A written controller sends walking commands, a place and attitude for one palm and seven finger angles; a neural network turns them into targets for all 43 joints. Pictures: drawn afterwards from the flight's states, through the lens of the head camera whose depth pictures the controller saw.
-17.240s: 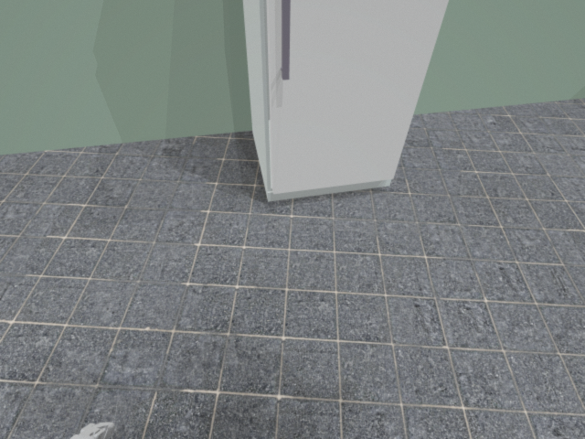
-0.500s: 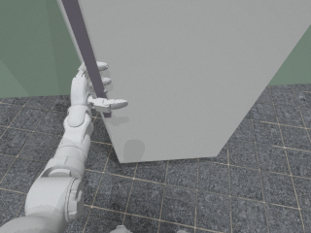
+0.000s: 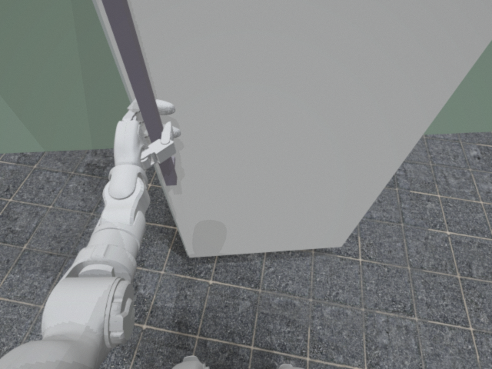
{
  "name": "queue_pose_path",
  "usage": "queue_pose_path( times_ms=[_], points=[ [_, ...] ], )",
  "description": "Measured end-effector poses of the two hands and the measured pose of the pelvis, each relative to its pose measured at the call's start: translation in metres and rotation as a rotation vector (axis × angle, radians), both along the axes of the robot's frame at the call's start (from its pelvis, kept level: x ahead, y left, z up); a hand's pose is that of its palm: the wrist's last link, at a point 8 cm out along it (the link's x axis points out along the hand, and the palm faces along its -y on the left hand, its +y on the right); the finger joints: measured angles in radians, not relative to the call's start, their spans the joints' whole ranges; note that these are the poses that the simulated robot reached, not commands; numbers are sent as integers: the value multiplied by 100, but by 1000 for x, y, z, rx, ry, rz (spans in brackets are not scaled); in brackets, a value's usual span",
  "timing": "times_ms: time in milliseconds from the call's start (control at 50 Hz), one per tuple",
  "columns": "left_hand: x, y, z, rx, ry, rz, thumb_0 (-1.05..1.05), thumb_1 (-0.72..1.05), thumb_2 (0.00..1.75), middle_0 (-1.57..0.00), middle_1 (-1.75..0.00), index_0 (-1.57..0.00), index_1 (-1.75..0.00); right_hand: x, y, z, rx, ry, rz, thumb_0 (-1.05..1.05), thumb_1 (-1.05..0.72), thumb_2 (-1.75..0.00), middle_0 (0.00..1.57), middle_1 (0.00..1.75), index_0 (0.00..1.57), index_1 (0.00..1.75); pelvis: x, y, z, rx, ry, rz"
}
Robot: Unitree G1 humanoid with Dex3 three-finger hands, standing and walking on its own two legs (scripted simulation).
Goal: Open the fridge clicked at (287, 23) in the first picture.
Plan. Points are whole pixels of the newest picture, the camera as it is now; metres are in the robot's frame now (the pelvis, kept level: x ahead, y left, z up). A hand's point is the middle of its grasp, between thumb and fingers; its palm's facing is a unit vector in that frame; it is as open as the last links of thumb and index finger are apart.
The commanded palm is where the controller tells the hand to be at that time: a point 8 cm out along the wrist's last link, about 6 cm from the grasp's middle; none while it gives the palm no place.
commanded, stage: grip the handle and tug to test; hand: left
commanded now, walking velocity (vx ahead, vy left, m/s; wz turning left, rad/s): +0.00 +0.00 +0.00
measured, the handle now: (142, 73) +0.51 +0.14 +0.19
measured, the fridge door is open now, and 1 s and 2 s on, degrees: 0 2 30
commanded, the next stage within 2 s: pull the door a little, standing still in 0.66 s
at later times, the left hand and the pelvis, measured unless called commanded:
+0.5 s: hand (169, 143) +0.46 +0.11 +0.10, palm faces +0.03 -1.00 +0.01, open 5.4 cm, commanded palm +0.41 +0.17 +0.10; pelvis +0.01 +0.00 +0.00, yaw -2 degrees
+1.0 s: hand (169, 150) +0.45 +0.11 +0.10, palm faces +0.03 -1.00 +0.01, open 5.5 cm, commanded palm +0.39 +0.16 +0.10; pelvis +0.04 +0.00 +0.01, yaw -1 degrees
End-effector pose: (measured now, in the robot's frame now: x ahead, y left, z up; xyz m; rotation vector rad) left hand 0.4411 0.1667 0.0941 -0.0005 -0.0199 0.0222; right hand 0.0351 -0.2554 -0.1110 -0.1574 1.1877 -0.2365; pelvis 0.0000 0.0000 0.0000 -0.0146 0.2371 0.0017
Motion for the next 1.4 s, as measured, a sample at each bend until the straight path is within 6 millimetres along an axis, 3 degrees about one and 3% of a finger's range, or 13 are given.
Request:
queue_pose_path(
  times_ms=[340, 520, 640, 980, 1100, 1260, 1400],
  points=[
    [0, 0, 0, -7, 2, 1, 2, 73, 84, -43, -140, -43, -140, -8, 2, 2, -4, 1, -23, 1, -91, -89, 20, 29, 20, 30, -1, 2, 1, -1, -3, -11],
    [-2, -1, 0, -12, 1, 12, 2, 76, 81, -38, -140, -39, -140, -2, 3, 5, 13, -24, -43, 1, -91, -89, 20, 29, 20, 30, 7, 3, 3, 4, -5, -31],
    [-6, -2, 0, -11, -3, 8, 2, 77, 79, -36, -140, -36, -140, 15, 3, 9, 24, -53, -43, 1, -91, -89, 20, 29, 20, 30, 19, 2, 6, 9, -7, -39],
    [-16, -3, 1, -11, 6, 9, 2, 75, 80, -37, -140, -38, -140, 88, 2, 16, 28, -145, 47, 1, -91, -89, 20, 29, 20, 30, 41, -2, 11, 11, -18, -10],
    [-37, -5, 1, -10, 3, -11, 2, 75, 77, -36, -140, -37, -140, 103, 7, 22, 52, -192, 55, 1, -91, -89, 20, 29, 20, 30, 48, -3, 15, 15, -34, -22],
    [-96, -15, 3, 30, 1, -69, 2, 70, 74, -37, -140, -37, -139, 137, 15, 33, 52, -267, 79, 1, -91, -89, 20, 29, 20, 30, 58, -3, 20, 22, -92, -21],
    [-131, -26, 11, 135, 89, -129, -1, 65, 76, -39, -138, -40, -139, 167, 25, 54, 10, -321, 94, 1, -91, -89, 20, 29, 20, 30, 49, 1, 36, 23, -175, -10]
  ],
)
